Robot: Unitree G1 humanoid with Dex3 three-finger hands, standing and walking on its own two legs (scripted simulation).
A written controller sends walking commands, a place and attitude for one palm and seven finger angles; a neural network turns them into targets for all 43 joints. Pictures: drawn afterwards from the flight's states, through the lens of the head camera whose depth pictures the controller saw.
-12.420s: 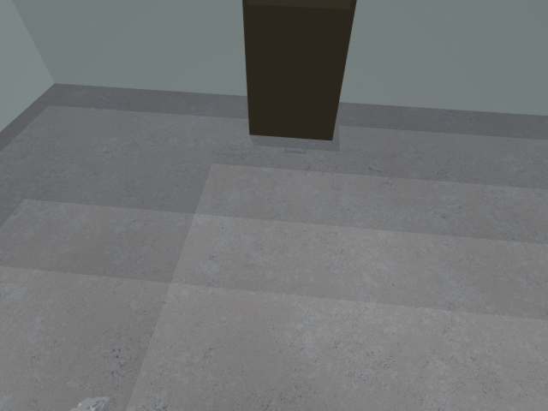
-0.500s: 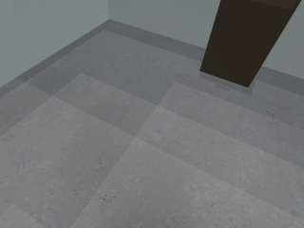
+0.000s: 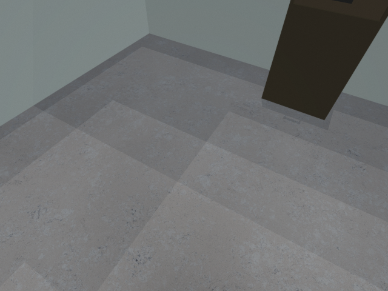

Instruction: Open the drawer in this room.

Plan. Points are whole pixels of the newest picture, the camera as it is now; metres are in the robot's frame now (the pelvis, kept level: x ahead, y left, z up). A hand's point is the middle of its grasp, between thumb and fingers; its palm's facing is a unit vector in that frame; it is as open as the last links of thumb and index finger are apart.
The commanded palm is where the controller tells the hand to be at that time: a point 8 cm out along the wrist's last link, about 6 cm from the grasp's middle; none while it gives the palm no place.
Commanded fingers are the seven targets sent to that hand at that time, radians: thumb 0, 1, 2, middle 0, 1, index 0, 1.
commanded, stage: turn or walk to find it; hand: left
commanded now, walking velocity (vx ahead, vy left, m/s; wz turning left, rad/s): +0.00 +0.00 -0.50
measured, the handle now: out of the picture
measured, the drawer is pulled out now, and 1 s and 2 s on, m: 0.00 0.00 0.00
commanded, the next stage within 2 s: stand and wait in 0.90 s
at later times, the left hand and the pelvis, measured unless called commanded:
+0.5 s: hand out of the picture +0.07 +0.20 -0.17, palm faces +0.02 -0.97 -0.25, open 7.4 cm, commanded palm none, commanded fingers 0.00 0.90 0.90 -0.20 -0.30 -0.20 -0.30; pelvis +0.00 +0.00 +0.00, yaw +1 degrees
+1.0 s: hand out of the picture +0.04 +0.23 -0.17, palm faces +0.06 -0.95 -0.30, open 7.4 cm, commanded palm none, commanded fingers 0.00 0.90 0.90 -0.20 -0.30 -0.20 -0.30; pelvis +0.00 +0.00 +0.00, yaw +2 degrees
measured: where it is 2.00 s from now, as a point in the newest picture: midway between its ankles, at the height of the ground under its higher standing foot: outside the picture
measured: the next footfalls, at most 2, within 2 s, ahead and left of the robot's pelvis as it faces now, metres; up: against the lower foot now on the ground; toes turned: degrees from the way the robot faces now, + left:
right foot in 1.74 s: +0.01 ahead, -0.14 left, +0.00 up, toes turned +11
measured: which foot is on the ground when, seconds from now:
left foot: down 0.00-1.00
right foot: down 0.00-1.00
